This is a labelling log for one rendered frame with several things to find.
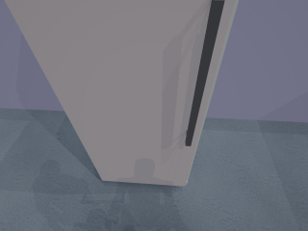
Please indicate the fridge door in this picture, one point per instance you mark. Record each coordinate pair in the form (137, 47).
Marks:
(125, 73)

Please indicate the handle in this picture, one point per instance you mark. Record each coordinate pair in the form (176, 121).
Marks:
(205, 60)

